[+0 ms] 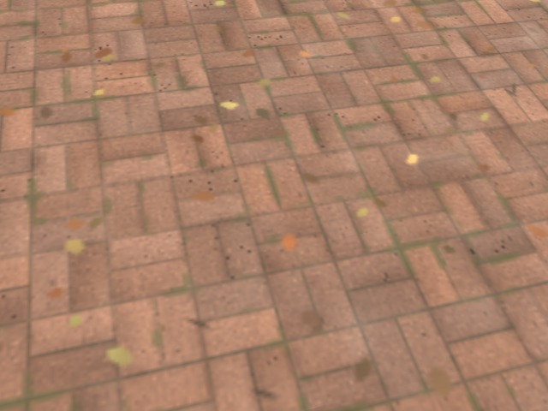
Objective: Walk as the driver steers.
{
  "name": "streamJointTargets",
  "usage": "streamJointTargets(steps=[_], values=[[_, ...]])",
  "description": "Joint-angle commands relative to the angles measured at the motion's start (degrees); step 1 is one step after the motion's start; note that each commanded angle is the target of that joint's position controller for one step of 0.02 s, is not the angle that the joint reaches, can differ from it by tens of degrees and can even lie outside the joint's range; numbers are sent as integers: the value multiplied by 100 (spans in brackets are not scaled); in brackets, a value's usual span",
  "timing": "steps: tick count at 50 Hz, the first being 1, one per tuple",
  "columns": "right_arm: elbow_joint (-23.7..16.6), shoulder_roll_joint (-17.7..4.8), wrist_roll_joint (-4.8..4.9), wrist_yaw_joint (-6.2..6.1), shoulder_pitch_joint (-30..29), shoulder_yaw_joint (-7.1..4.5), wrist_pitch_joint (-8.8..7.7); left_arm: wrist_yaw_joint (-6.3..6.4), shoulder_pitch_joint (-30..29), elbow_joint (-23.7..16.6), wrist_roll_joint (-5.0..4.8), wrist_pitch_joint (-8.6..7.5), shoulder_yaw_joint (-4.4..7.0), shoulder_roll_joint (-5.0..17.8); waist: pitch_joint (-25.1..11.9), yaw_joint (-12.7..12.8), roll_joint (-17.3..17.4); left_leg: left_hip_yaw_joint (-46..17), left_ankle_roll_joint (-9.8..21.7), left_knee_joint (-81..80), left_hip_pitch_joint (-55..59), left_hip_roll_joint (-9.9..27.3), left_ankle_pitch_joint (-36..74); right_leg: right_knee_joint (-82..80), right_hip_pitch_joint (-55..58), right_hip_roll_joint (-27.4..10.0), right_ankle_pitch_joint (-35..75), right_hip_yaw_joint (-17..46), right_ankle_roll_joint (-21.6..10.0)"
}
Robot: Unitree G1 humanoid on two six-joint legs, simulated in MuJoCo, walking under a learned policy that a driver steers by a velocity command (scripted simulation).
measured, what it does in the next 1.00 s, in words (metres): steps on the spot: right foot, then left foot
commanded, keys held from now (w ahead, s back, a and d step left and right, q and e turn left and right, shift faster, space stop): e+shift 0.08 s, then shift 0.38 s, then q+shift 0.32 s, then w+q+shift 0.22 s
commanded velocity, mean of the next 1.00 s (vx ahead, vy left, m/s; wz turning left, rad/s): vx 0.09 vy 0.00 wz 0.02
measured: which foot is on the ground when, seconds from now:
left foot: down 0.00-0.34, up 0.36-0.76, down 0.78-1.00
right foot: up 0.00-0.32, down 0.34-0.78, up 0.80-1.00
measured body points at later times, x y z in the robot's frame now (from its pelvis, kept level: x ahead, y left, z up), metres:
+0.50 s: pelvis +0.01 -0.02 +0.00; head +0.03 -0.05 +0.45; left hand +0.24 +0.17 -0.09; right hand -0.01 -0.29 -0.14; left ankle +0.03 +0.12 -0.69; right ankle -0.02 -0.10 -0.74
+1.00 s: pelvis +0.04 +0.02 +0.01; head +0.05 +0.06 +0.45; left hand +0.16 +0.32 -0.11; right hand +0.10 -0.27 -0.09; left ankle -0.02 +0.09 -0.74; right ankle +0.08 -0.14 -0.67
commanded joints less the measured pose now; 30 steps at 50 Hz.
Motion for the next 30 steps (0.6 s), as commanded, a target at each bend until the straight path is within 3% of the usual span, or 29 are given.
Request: streamJointTargets(steps=[1,6,10,13,15,16,17,18,19,20,21,22,23,25,26,28,30], values=[[-351,-660,-32,22,132,-211,-44,-94,180,-324,-67,62,53,376,-547,-82,1175,-461,770,-452,900,1312,2555,559,-531,-362,199,-401,152],[-136,-824,-42,72,734,-361,-80,-163,-403,-579,-60,109,-74,130,-549,-360,1285,-286,964,-392,1290,1648,2800,-344,-531,-607,101,-533,139],[-62,-878,-31,187,641,-422,-117,-122,-510,-631,-91,103,-189,-99,-683,-284,1368,5,972,-211,942,1714,2850,-1440,389,-550,-121,-703,-92],[53,-956,-4,249,718,-460,-77,-47,-553,-636,-115,69,-236,-135,-711,-330,1574,65,911,41,803,1689,2869,-2368,1014,-388,-256,-930,-255],[147,-987,96,257,720,-475,2,3,-291,-529,-59,-15,-265,-189,-733,-123,1416,196,702,522,623,1576,2684,-3737,1697,-305,443,-960,-407],[223,-920,141,253,872,-462,35,53,-126,-454,33,-99,-265,-84,-806,-18,1015,378,401,927,221,1450,2119,-4714,2379,-457,1353,-675,-475],[123,-477,66,279,1214,-345,64,110,7,-479,115,-186,-201,345,-1121,-119,-361,719,8,2060,-821,1057,-174,-4991,3381,-1877,2279,1002,-678],[-129,-186,40,257,1011,-240,139,153,-52,-531,-8,-208,-93,875,-934,-46,-1298,639,-229,2604,-1605,224,-2534,-4681,2949,-2962,4475,1968,-1642],[-25,-560,20,221,791,-332,228,181,122,-422,-81,-228,-155,478,-952,175,-563,82,-286,3148,-1471,420,-2493,-4508,2854,-2739,4688,1476,-1917],[45,-517,96,248,792,-343,257,201,-218,-392,-78,-234,-296,157,-644,-57,-522,-25,-286,3238,-1437,405,-2164,-4566,2554,-2383,4481,1011,-1807],[176,-543,121,260,908,-361,246,222,-602,-399,-45,-217,-362,-16,-447,-251,-472,-56,-298,3041,-1302,432,-1783,-4671,2312,-2017,4112,649,-1553],[253,-626,60,265,993,-403,250,267,-732,-384,-53,-231,-366,-4,-367,-304,-641,45,-314,3028,-1240,363,-1508,-4658,2282,-1795,4277,447,-1436],[379,-630,17,273,1161,-406,250,286,-733,-349,-45,-243,-392,-72,-493,-329,-625,87,-342,3066,-1062,295,-1369,-4595,2304,-1670,4609,279,-1420],[592,-333,79,328,1377,-307,274,311,-786,-263,-7,-301,-554,-459,-697,-382,-343,31,-362,2513,-503,264,-1243,-4671,2210,-1659,4306,-103,-1318],[591,-260,103,348,1254,-280,280,326,-759,-196,21,-321,-539,-385,-584,-309,-393,41,-349,2218,-404,209,-1201,-4672,2156,-1648,3930,-182,-1275],[487,-417,99,367,975,-336,289,361,-556,-67,28,-291,-395,18,-408,-133,-538,97,-284,2184,-600,71,-1334,-4558,2211,-1813,3535,-83,-1373],[419,-476,100,387,909,-373,284,371,-428,-13,6,-231,-318,149,-372,-87,-457,139,-218,2317,-786,89,-1544,-4485,2256,-2067,3374,50,-1507]])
